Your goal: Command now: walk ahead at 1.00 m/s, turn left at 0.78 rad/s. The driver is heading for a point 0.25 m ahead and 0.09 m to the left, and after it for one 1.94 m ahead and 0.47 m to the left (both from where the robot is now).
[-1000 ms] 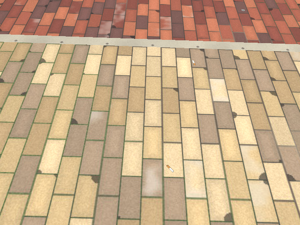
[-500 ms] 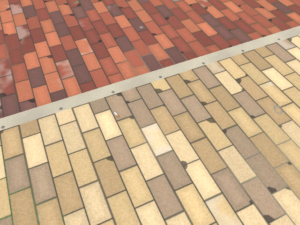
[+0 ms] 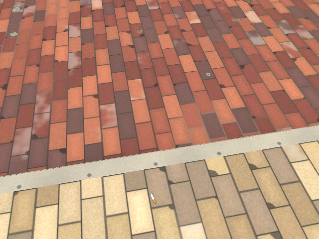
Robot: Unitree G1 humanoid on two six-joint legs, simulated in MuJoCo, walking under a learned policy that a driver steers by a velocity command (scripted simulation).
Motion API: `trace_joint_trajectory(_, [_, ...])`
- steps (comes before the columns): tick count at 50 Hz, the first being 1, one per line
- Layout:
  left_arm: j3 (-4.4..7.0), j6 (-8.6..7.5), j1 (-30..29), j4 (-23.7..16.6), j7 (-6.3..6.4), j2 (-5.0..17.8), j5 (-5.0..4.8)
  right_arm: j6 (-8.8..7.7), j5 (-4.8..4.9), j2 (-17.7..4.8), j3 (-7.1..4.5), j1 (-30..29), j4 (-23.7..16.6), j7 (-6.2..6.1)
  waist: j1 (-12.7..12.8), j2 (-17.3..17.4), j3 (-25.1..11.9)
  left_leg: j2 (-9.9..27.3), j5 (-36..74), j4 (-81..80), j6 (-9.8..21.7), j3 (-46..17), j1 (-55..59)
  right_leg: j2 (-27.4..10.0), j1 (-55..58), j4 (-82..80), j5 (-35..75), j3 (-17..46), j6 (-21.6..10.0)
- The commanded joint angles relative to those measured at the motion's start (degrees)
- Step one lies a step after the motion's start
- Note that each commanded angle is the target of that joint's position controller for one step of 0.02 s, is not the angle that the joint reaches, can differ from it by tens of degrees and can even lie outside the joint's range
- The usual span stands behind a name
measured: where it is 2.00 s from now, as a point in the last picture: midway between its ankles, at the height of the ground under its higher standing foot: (116, 79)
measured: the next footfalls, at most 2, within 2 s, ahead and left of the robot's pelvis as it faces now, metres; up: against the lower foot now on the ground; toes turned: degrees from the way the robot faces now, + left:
left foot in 0.18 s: +0.36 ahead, +0.06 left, +0.00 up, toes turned +14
right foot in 0.62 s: +0.82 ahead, +0.07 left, +0.00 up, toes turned +28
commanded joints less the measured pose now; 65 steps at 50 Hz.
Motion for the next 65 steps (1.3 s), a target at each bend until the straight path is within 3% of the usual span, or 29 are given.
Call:
trace_joint_trajectory(1, [-0.38,-1.79,-7.2,-4.0,0.40,2.0,-0.09,-0.45,0.14,1.2,1.27,-4.8,-5.3,1.49,-3.9,-4.8,7.5,-0.1,8.9,-11.2,1.7,2.9,4.3,-11.7,-9.4,-10.9,32.6,-1.6,-1.7])
trace_joint_trajectory(5, [0.54,-0.77,-3.8,-3.1,2.31,8.1,-0.07,-0.55,0.16,-1.0,1.25,-5.5,-5.8,1.98,-5.5,-6.1,4.2,-8.1,9.1,-22.5,5.3,11.1,15.5,-13.2,0.7,-2.2,70.9,-5.1,0.7])
trace_joint_trajectory(8, [2.06,2.30,-10.0,-5.6,3.28,12.8,1.19,-0.16,0.24,-7.7,-1.83,20.3,1.0,0.13,-18.7,-8.7,-8.5,-12.0,-3.0,-23.2,9.2,6.8,42.2,-16.4,-3.2,32.2,80.6,-2.0,-0.6])
trace_joint_trajectory(9, [2.03,2.88,-11.0,-5.6,2.29,11.5,1.36,-0.04,0.62,-10.1,-3.51,25.3,3.0,-1.36,-19.7,-3.2,-8.9,-11.0,-7.4,-27.9,11.0,1.7,51.4,-10.8,-12.4,53.8,50.1,-2.0,-0.9])
trace_joint_trajectory(10, [-0.54,2.08,-11.5,-8.3,1.31,1.6,2.41,0.61,1.32,-13.9,-4.43,19.5,3.0,-2.17,-11.8,12.0,-2.3,-3.5,3.4,-25.7,13.2,-12.5,54.9,-0.3,-33.8,75.9,-7.9,1.0,0.5])
trace_joint_trajectory(11, [-1.22,0.78,-8.1,-15.1,1.03,2.2,0.73,1.12,-0.06,-18.5,-5.30,16.7,0.0,-2.15,-7.2,13.0,-14.6,5.5,-9.1,-39.0,24.9,-41.1,67.8,1.7,-49.4,83.4,-10.3,13.5,1.7])
trace_joint_trajectory(13, [-1.42,-1.36,-13.7,-15.0,1.02,6.2,1.25,0.80,-0.10,-11.8,-4.32,13.8,-0.8,-3.04,-5.8,-5.1,-3.0,7.4,-23.2,-52.8,19.9,-46.2,53.9,-4.2,-52.1,71.9,-2.4,18.0,0.9])
trace_joint_trajectory(15, [-1.90,0.29,-14.2,-14.9,1.31,5.2,2.90,-0.89,0.21,-9.5,-3.35,10.9,-1.3,-3.62,-1.1,-9.4,1.8,2.8,-12.9,-52.4,17.2,-36.9,38.9,-7.4,-44.5,63.4,-2.2,18.1,2.5])
trace_joint_trajectory(21, [-3.96,3.42,-25.7,-19.9,-0.36,0.7,2.01,-4.00,1.28,-7.2,-2.37,12.5,-1.0,-3.20,-3.0,-4.7,5.7,-7.6,5.0,-55.1,12.1,-19.8,23.1,-9.2,-33.6,33.1,17.4,12.0,4.1])
trace_joint_trajectory(27, [-3.07,2.52,-33.4,-21.9,-0.98,3.1,1.00,-4.23,1.33,-9.0,-2.53,18.1,1.3,-3.26,-8.7,-1.0,4.3,-2.4,24.4,-53.5,7.8,-19.9,43.4,-4.3,-31.6,13.0,27.0,10.1,-1.1])
trace_joint_trajectory(29, [-1.52,2.52,-25.0,-19.5,-0.38,6.4,0.92,-4.31,0.58,-12.5,-3.07,16.7,1.8,-3.60,-4.3,2.1,-1.3,-1.0,44.8,-44.8,5.5,-17.3,48.4,0.2,-21.8,13.9,18.7,8.5,-2.8])
trace_joint_trajectory(31, [0.64,2.76,-1.8,-13.0,1.19,10.3,-0.34,-3.55,-1.40,-13.3,-3.27,11.8,1.4,-4.09,8.3,2.9,-10.8,-1.8,47.9,-18.8,3.5,-12.8,44.0,-0.8,-2.4,15.5,8.8,10.1,-5.6])
trace_joint_trajectory(32, [1.77,3.10,10.8,-10.7,2.21,14.5,0.45,-3.77,-1.81,-7.9,-1.96,10.6,0.0,-4.43,12.7,-5.4,-17.9,-5.6,26.9,6.0,2.7,-8.5,34.3,-11.2,9.7,17.8,-7.1,22.8,-7.7])
trace_joint_trajectory(33, [2.59,3.03,6.4,-9.7,0.95,16.5,0.89,-4.50,1.89,-1.9,-0.61,20.8,-1.3,-2.93,2.3,-27.6,-22.9,-18.1,-20.9,21.4,-1.0,-9.2,12.8,-22.1,21.9,3.1,-15.8,62.9,-17.1])
trace_joint_trajectory(36, [1.64,3.20,-3.8,-10.4,-0.89,7.3,-0.27,-5.24,-1.21,-7.3,0.05,3.5,-3.7,-3.11,1.9,-0.6,-3.3,-6.5,-12.1,12.2,-0.2,-9.3,4.8,-15.9,2.0,-0.2,-2.4,48.9,-17.0])
trace_joint_trajectory(38, [1.02,2.72,-2.3,-7.5,-0.67,6.1,-0.26,-3.86,-3.27,-5.2,0.85,0.7,-5.6,-2.73,-1.3,-2.0,2.1,-4.0,-14.0,1.5,-2.3,-8.8,8.5,-10.8,-8.6,-1.9,1.6,42.3,-15.6])
trace_joint_trajectory(41, [1.61,2.13,0.1,-6.1,-0.38,8.5,-1.05,-2.37,-3.14,-4.4,1.83,-2.8,-8.2,-2.10,-2.3,-5.7,4.7,-2.6,-15.9,-12.8,-5.7,-6.6,10.4,-9.0,-14.9,-6.5,4.2,39.5,-17.3])
trace_joint_trajectory(46, [2.53,1.45,5.7,-4.5,-0.34,9.0,-1.82,-3.31,-1.88,-6.1,1.52,-14.0,-11.3,-0.95,2.4,-3.7,3.6,-1.6,13.5,-21.4,-5.6,-6.7,6.2,-6.9,-9.6,-2.7,21.4,36.5,-14.6])
trace_joint_trajectory(47, [2.74,1.52,6.2,-3.7,0.21,9.2,-2.11,-3.72,-2.93,-5.2,2.06,-17.7,-12.4,-0.68,3.5,-1.8,3.4,-2.5,20.0,-26.1,-5.1,-6.3,8.9,-5.2,-11.2,-0.6,15.2,35.8,-12.7])
trace_joint_trajectory(53, [2.56,3.10,6.9,-2.2,1.51,8.6,0.36,-4.57,-0.63,-2.9,1.97,-21.4,-14.3,-0.92,6.3,-8.4,5.0,-4.7,18.2,-38.5,-6.1,-6.4,21.1,-3.0,-10.6,10.2,16.0,37.9,-8.8])
trace_joint_trajectory(55, [2.53,3.63,7.1,-1.1,2.17,8.8,0.93,-5.57,-0.88,-4.1,0.99,-11.4,-10.6,-2.34,3.0,-5.4,0.3,-2.7,24.1,-46.7,-5.7,-6.1,28.6,-0.9,-3.1,23.6,23.4,35.4,-8.0])
trace_joint_trajectory(57, [3.03,4.42,4.4,-0.3,2.67,10.0,0.26,-5.27,-0.69,-7.8,-1.49,11.2,-2.4,-4.04,-8.1,-1.7,-6.4,0.2,27.1,-49.5,-4.6,-6.2,50.2,0.7,-9.6,52.7,25.0,31.0,-7.9])
trace_joint_trajectory(58, [2.33,3.77,0.8,-0.8,2.20,5.1,-0.70,-4.92,-1.92,-9.7,-2.30,19.1,0.8,-3.83,-10.5,4.9,-8.0,4.6,26.6,-41.7,-4.0,-8.6,63.2,6.1,-25.8,72.2,-12.3,27.0,-7.4])
trace_joint_trajectory(59, [0.41,3.01,8.7,-2.7,3.16,-0.5,-2.42,-5.29,-3.52,-9.7,-1.60,22.3,1.2,-2.78,-3.8,13.1,-13.3,14.4,59.2,-18.0,-4.4,-14.6,80.1,3.7,-44.2,84.3,-23.6,26.1,-6.6])
trace_joint_trajectory(60, [-0.27,2.80,11.1,-3.0,3.97,1.8,-3.64,-5.34,-2.09,-13.2,-3.51,22.6,0.8,-2.20,-5.9,18.9,-25.1,23.0,43.4,-23.9,7.1,-34.1,87.1,3.4,-55.3,94.5,-18.8,21.1,-5.0])
trace_joint_trajectory(61, [-0.70,3.27,5.2,-2.9,3.65,2.8,-1.20,-4.91,-1.76,-10.2,-3.66,17.1,-0.4,-2.70,-5.8,9.6,-21.8,20.8,1.1,-37.9,9.6,-39.3,75.6,-1.2,-57.7,88.6,-10.1,18.3,-5.1])
trace_joint_trajectory(62, [0.18,3.33,-7.0,-3.9,2.24,5.6,0.86,-5.02,-2.52,-3.5,-1.89,11.6,-1.1,-2.97,-7.2,-1.6,-8.2,14.2,-16.3,-46.1,7.6,-32.2,59.5,-3.3,-55.9,78.4,-3.3,18.9,-5.5])
trace_joint_trajectory(63, [0.02,3.25,-8.8,-5.3,0.94,4.5,1.69,-6.02,-3.50,-6.3,-2.00,11.4,0.6,-3.35,-5.6,4.3,-2.9,16.4,-2.9,-45.5,10.3,-35.0,51.5,-2.6,-54.8,78.0,-3.6,19.2,-5.3])
trace_joint_trajectory(65, [-0.32,3.75,-17.1,-8.6,-0.85,1.4,2.42,-7.41,-0.68,-0.7,-0.15,15.8,6.7,-3.30,-1.8,2.1,5.2,10.5,6.0,-47.1,5.0,-24.7,38.5,-4.6,-51.3,60.7,-0.5,22.8,-4.7])
Velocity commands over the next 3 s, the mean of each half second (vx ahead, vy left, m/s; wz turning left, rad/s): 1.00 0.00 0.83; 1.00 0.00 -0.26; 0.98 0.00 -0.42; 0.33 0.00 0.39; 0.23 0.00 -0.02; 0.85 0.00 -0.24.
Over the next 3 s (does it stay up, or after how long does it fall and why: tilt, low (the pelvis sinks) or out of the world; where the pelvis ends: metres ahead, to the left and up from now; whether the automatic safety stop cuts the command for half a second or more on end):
stays up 2.02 0.33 -0.14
